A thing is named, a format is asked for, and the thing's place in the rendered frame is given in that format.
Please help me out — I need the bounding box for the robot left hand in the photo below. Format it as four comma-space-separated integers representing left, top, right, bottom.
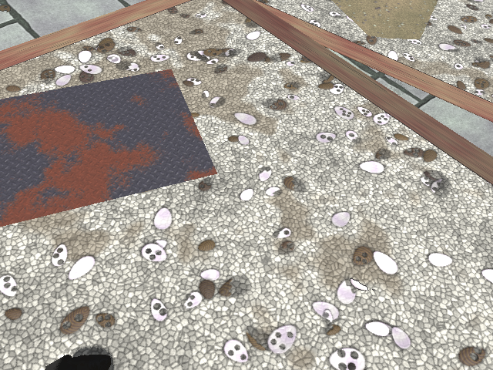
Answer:
45, 355, 111, 370

